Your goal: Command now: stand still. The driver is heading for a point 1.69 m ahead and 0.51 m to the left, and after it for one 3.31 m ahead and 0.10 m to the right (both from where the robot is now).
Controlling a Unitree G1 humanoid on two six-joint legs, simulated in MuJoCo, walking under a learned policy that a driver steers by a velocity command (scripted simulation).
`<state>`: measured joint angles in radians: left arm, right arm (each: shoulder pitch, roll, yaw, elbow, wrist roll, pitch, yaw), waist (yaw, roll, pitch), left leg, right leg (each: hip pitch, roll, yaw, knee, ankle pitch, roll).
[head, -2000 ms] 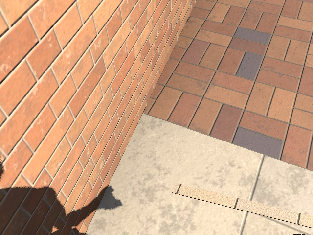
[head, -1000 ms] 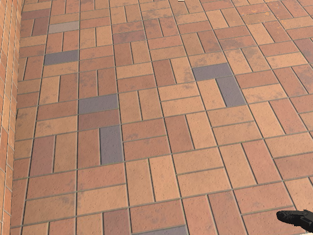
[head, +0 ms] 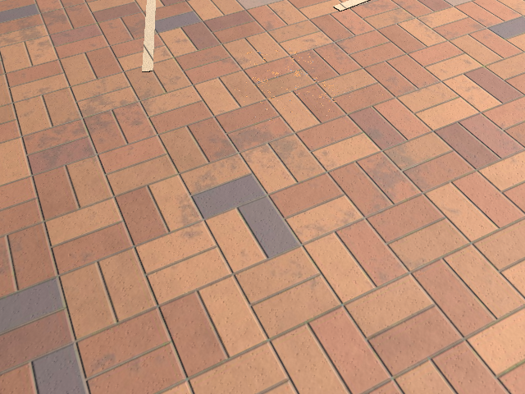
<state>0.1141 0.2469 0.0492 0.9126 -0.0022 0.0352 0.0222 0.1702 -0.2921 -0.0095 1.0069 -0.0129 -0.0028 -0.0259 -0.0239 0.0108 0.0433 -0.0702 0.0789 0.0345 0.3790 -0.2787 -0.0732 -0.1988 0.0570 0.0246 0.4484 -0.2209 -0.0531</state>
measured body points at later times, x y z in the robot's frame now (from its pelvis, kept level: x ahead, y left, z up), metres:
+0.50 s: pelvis -0.01 +0.01 +0.00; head +0.00 +0.01 +0.45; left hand +0.09 +0.27 -0.14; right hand +0.00 -0.25 -0.15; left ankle -0.05 +0.16 -0.74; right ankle +0.01 -0.09 -0.74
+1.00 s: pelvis -0.01 +0.02 +0.00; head +0.01 +0.02 +0.45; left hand +0.06 +0.27 -0.15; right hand -0.03 -0.23 -0.15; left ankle -0.05 +0.16 -0.74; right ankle +0.01 -0.09 -0.74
